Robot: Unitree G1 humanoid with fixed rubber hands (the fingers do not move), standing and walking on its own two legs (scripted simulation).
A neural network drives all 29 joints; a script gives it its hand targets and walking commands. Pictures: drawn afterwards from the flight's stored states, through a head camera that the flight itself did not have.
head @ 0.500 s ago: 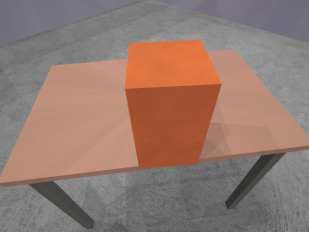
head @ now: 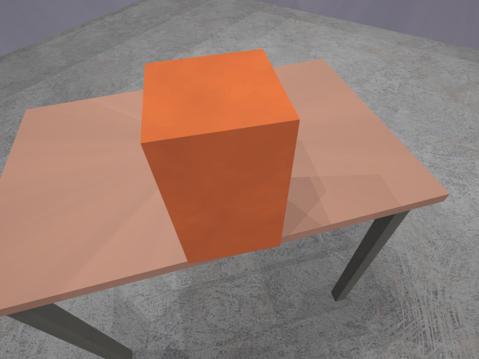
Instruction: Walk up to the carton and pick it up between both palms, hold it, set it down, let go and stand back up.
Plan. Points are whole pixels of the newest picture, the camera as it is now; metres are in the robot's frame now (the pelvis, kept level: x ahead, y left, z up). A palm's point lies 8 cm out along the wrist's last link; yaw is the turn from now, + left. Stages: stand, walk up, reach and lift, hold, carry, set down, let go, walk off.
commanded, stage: walk up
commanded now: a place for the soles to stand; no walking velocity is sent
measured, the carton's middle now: (221, 167) +0.39 +0.05 +0.12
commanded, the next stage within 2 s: stand in 1.88 s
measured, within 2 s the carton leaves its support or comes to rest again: neither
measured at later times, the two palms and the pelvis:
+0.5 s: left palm out of the picture +0.08 +0.18 -0.13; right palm out of the picture +0.02 -0.31 -0.13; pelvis +0.02 -0.06 +0.00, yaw +2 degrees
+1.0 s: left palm out of the picture +0.02 +0.22 -0.13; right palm out of the picture +0.09 -0.30 -0.12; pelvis +0.01 -0.05 +0.00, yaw +10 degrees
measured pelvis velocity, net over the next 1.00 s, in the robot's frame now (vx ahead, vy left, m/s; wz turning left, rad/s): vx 0.01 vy -0.05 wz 0.18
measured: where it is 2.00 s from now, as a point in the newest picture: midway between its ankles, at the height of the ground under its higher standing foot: outside the picture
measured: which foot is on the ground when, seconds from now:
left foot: down 0.00-1.00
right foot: down 0.00-1.00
